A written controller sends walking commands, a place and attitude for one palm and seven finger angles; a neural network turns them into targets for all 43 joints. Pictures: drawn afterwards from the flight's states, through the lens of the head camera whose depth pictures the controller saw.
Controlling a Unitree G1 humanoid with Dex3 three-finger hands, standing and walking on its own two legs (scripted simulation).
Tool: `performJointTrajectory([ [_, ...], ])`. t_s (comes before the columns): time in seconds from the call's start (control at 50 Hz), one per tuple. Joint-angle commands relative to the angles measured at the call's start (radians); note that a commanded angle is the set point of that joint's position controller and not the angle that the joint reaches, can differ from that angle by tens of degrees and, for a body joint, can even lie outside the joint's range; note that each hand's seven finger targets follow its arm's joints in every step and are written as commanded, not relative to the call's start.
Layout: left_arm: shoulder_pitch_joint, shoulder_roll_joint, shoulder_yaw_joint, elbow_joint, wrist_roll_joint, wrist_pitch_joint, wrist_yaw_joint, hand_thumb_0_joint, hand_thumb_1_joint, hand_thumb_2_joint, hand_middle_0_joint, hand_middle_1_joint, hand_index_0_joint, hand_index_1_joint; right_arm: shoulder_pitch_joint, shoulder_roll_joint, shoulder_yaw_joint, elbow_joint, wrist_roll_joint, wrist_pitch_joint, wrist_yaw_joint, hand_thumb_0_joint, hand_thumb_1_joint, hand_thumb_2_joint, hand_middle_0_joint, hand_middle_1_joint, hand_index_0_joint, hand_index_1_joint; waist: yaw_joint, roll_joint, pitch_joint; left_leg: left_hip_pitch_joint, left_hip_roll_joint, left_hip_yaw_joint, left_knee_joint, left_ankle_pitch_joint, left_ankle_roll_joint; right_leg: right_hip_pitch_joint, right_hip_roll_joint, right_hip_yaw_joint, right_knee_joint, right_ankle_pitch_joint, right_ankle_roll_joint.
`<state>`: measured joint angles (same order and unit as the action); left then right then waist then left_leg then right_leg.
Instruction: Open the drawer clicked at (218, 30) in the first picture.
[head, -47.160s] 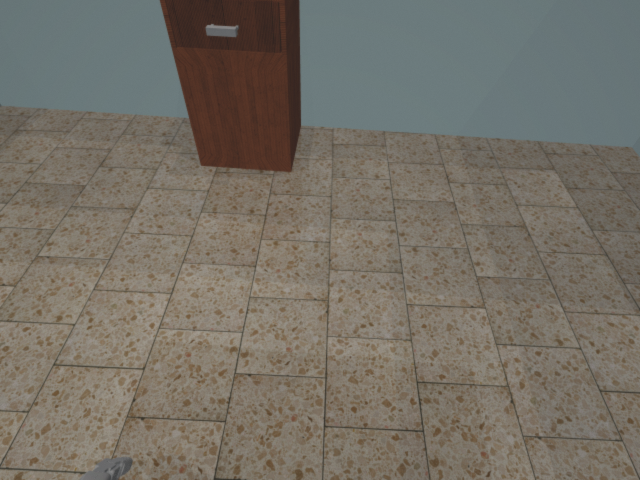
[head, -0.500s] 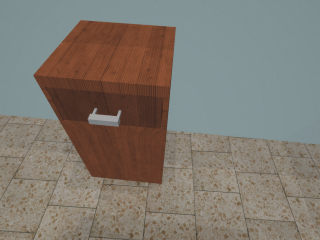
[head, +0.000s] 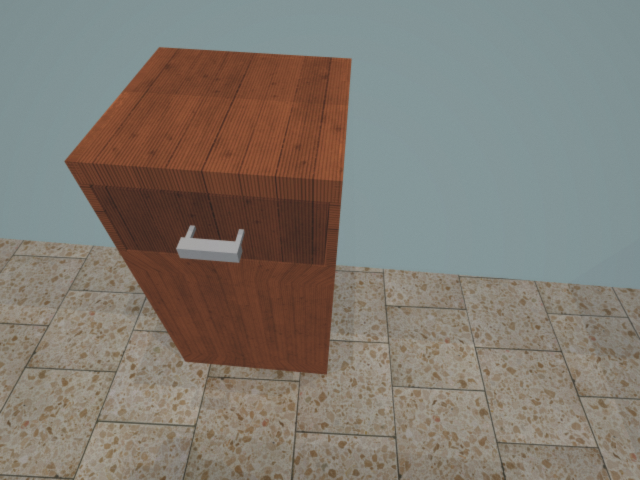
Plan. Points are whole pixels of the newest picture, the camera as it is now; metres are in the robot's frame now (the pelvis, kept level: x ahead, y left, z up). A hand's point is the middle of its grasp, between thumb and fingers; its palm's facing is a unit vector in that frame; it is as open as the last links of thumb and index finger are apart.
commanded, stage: look again from close up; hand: left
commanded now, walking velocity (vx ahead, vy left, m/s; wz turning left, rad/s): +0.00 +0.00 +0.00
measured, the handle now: (213, 240) +0.53 +0.24 -0.09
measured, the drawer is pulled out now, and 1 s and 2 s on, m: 0.00 0.00 0.00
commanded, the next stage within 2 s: raise the hand with hooked fingers in 0.48 s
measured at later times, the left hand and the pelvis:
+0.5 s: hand out of the picture +0.02 +0.18 -0.18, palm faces +0.00 -0.98 -0.21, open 7.3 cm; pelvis +0.01 +0.00 -0.01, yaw -1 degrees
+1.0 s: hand (186, 469) +0.15 +0.18 -0.08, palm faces -0.13 -0.28 -0.95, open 8.5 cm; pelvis -0.02 -0.01 -0.04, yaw -2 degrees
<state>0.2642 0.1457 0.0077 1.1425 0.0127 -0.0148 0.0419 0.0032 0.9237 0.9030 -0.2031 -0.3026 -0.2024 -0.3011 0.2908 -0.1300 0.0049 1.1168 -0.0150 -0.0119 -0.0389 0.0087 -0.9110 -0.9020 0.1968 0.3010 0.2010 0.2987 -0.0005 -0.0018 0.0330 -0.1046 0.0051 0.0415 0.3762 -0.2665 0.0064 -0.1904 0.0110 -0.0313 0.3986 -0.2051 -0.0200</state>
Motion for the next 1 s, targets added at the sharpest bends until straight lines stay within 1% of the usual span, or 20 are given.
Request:
performJointTrajectory([
  [0.0,0.076,0.127,0.002,-0.046,-0.003,-0.039,0.017,0.000,0.900,0.900,-0.200,-0.300,-0.200,-0.300,0.058,-0.080,-0.014,-0.082,0.004,-0.025,0.010,0.000,-0.900,-0.900,0.200,0.300,0.200,0.300,-0.016,0.099,-0.039,-0.101,0.066,-0.068,0.024,0.032,0.005,0.024,-0.164,0.157,0.027,0.233,-0.046],
  [0.02,0.063,0.127,-0.005,-0.050,-0.005,-0.036,0.009,0.000,0.900,0.900,-0.200,-0.300,-0.200,-0.300,0.076,-0.088,-0.007,-0.079,0.000,-0.021,0.013,0.000,-0.900,-0.900,0.200,0.300,0.200,0.300,-0.016,0.101,-0.056,-0.103,0.085,-0.065,0.029,0.054,0.016,0.023,-0.130,0.126,0.030,0.112,-0.048],
  [0.04,0.071,0.113,-0.005,-0.055,-0.003,-0.034,0.006,0.000,0.900,0.900,-0.200,-0.300,-0.200,-0.300,0.084,-0.096,-0.006,-0.087,-0.001,-0.024,0.015,0.000,-0.900,-0.900,0.200,0.300,0.200,0.300,-0.016,0.091,-0.085,-0.094,0.091,-0.075,0.039,0.118,0.023,0.035,-0.117,0.115,0.043,0.125,-0.044],
  [0.14,0.059,0.093,-0.015,-0.055,-0.005,-0.021,-0.003,0.000,0.900,0.900,-0.200,-0.300,-0.200,-0.300,0.085,-0.120,0.000,-0.089,0.001,-0.023,0.008,0.000,-0.900,-0.900,0.200,0.300,0.200,0.300,-0.014,-0.028,0.043,-0.125,0.101,-0.088,0.014,0.162,0.036,-0.018,-0.096,0.099,0.048,0.120,-0.035],
  [0.24,0.069,0.101,-0.015,-0.058,-0.007,-0.015,-0.003,0.000,0.900,0.900,-0.200,-0.300,-0.200,-0.300,0.084,-0.127,0.007,-0.073,0.001,-0.023,0.007,0.000,-0.900,-0.900,0.200,0.300,0.200,0.300,-0.007,0.003,0.077,-0.125,0.095,-0.080,-0.011,0.157,0.034,-0.021,-0.096,0.106,0.045,0.124,-0.031],
  [0.54,0.069,0.103,-0.007,-0.054,-0.010,-0.012,-0.006,0.000,0.900,0.900,-0.200,-0.300,-0.200,-0.300,0.095,-0.110,0.012,-0.016,0.001,-0.022,0.003,0.000,-0.900,-0.900,0.200,0.300,0.200,0.300,0.000,0.014,0.030,-0.095,0.094,-0.067,-0.028,0.137,0.029,0.028,-0.103,0.108,0.028,0.159,-0.032],
  [0.56,0.150,0.136,0.003,-0.019,0.003,-0.029,0.036,0.000,0.900,0.900,-0.200,-0.300,-0.200,-0.300,-0.025,-0.148,-0.006,-0.081,0.014,-0.026,0.013,0.000,-0.900,-0.900,0.200,0.300,0.200,0.300,0.045,-0.103,0.076,-0.180,0.115,-0.024,0.166,0.209,0.000,0.009,-0.163,0.137,0.038,0.582,-0.002],
  [0.58,-0.652,0.455,-0.006,-1.499,0.160,-0.207,0.038,0.000,0.877,0.890,-0.202,-0.315,-0.202,-0.315,-0.024,-0.303,-0.019,-0.422,0.061,-0.180,-0.039,0.000,-0.900,-0.900,0.200,0.300,0.200,0.300,-0.045,0.197,-0.443,0.072,-0.006,-0.031,0.034,0.364,0.042,0.095,-0.049,0.201,0.118,0.433,-0.035],
  [0.6,-0.201,0.391,0.034,-1.213,0.188,-0.114,0.111,0.000,0.853,0.880,-0.203,-0.330,-0.203,-0.330,-0.115,-0.219,-0.021,-0.385,0.043,-0.269,-0.077,0.000,-0.900,-0.900,0.200,0.300,0.200,0.300,0.030,0.315,-0.385,0.101,0.022,-0.023,0.046,0.572,0.043,0.049,-0.025,0.112,0.151,0.225,-0.052],
  [0.62,-0.150,0.289,0.007,-1.165,0.133,-0.045,0.169,0.000,0.830,0.870,-0.205,-0.345,-0.205,-0.345,-0.092,-0.216,-0.042,-0.320,0.058,-0.296,-0.079,0.000,-0.900,-0.900,0.200,0.300,0.200,0.300,0.011,0.294,-0.307,0.031,0.029,-0.026,0.055,0.467,0.001,-0.040,-0.014,0.058,0.145,0.072,-0.037],
  [0.64,0.128,0.090,-0.094,-0.995,0.168,0.044,0.174,0.000,0.807,0.860,-0.207,-0.360,-0.207,-0.360,-0.087,-0.161,-0.034,-0.318,0.065,-0.296,-0.074,0.000,-0.900,-0.900,0.200,0.300,0.200,0.300,0.005,0.171,-0.215,-0.049,0.039,-0.035,0.049,0.394,0.003,-0.086,-0.012,0.039,0.137,0.037,-0.022],
  [0.66,-0.022,0.118,-0.120,-1.188,0.211,0.032,0.176,0.000,0.783,0.850,-0.208,-0.375,-0.208,-0.375,-0.138,-0.200,-0.028,-0.406,0.063,-0.307,-0.060,0.000,-0.900,-0.900,0.200,0.300,0.200,0.300,-0.003,0.123,-0.098,-0.116,0.023,-0.062,0.054,0.287,0.006,-0.126,-0.015,0.048,0.122,0.054,-0.024],
  [0.68,-0.009,0.204,-0.060,-1.188,0.314,0.017,0.204,0.000,0.760,0.840,-0.210,-0.390,-0.210,-0.390,-0.152,-0.240,-0.037,-0.415,0.038,-0.303,-0.057,0.000,-0.900,-0.900,0.200,0.300,0.200,0.300,-0.022,0.056,-0.131,-0.135,0.015,-0.067,0.089,0.228,0.016,-0.171,-0.005,0.057,0.128,0.026,-0.030],
  [0.72,0.050,0.207,-0.066,-1.121,0.492,0.020,0.253,0.000,0.713,0.820,-0.213,-0.420,-0.213,-0.420,-0.158,-0.246,-0.043,-0.494,0.001,-0.267,-0.036,0.000,-0.900,-0.900,0.200,0.300,0.200,0.300,-0.018,-0.097,-0.076,-0.253,-0.024,-0.068,0.151,0.124,0.025,-0.263,0.006,0.062,0.139,-0.092,-0.034],
  [0.76,0.266,0.166,-0.070,-1.030,0.654,0.024,0.283,0.000,0.667,0.800,-0.217,-0.450,-0.217,-0.450,-0.188,-0.237,-0.067,-0.586,-0.022,-0.211,-0.002,0.000,-0.900,-0.900,0.200,0.300,0.200,0.300,0.053,-0.206,-0.075,-0.329,-0.043,-0.038,0.190,0.053,0.011,-0.274,0.009,0.066,0.135,-0.221,-0.034],
  [0.8,0.432,0.130,-0.094,-0.996,0.793,0.014,0.307,0.000,0.620,0.780,-0.220,-0.480,-0.220,-0.480,-0.220,-0.236,-0.077,-0.642,-0.031,-0.128,0.034,0.000,-0.900,-0.900,0.200,0.300,0.200,0.300,0.096,-0.249,-0.062,-0.401,-0.048,-0.019,0.203,0.026,-0.001,-0.256,0.015,0.089,0.153,-0.197,-0.049],
  [0.82,0.474,0.139,-0.081,-1.009,0.853,0.002,0.313,0.000,0.597,0.770,-0.222,-0.495,-0.222,-0.495,-0.231,-0.233,-0.081,-0.663,-0.028,-0.089,0.057,0.000,-0.900,-0.900,0.200,0.300,0.200,0.300,0.129,-0.228,-0.095,-0.415,-0.048,-0.011,0.210,0.066,-0.005,-0.222,0.012,0.111,0.174,-0.116,-0.061],
  [0.86,0.424,0.188,-0.063,-1.124,0.939,-0.032,0.333,0.000,0.550,0.750,-0.225,-0.525,-0.225,-0.525,-0.296,-0.227,-0.071,-0.721,-0.025,-0.030,0.085,0.000,-0.900,-0.900,0.200,0.300,0.200,0.300,0.147,-0.202,-0.163,-0.450,-0.053,-0.001,0.239,0.096,-0.005,-0.194,0.000,0.126,0.231,-0.007,-0.066],
  [0.92,0.260,0.285,0.012,-1.253,1.041,-0.062,0.392,0.000,0.480,0.720,-0.230,-0.570,-0.230,-0.570,-0.316,-0.215,-0.067,-0.751,-0.033,0.020,0.095,0.000,-0.900,-0.900,0.200,0.300,0.200,0.300,0.140,-0.106,-0.205,-0.461,-0.071,-0.001,0.289,0.064,0.005,-0.218,0.001,0.164,0.268,-0.006,-0.065],
  [0.98,0.054,0.343,0.053,-1.376,1.115,-0.075,0.479,0.000,0.410,0.690,-0.235,-0.615,-0.235,-0.615,-0.293,-0.194,-0.071,-0.769,-0.059,0.043,0.085,0.000,-0.900,-0.900,0.200,0.300,0.200,0.300,0.105,0.049,-0.338,-0.383,-0.076,-0.014,0.373,0.078,0.015,-0.314,0.005,0.204,0.318,0.006,-0.068],
])
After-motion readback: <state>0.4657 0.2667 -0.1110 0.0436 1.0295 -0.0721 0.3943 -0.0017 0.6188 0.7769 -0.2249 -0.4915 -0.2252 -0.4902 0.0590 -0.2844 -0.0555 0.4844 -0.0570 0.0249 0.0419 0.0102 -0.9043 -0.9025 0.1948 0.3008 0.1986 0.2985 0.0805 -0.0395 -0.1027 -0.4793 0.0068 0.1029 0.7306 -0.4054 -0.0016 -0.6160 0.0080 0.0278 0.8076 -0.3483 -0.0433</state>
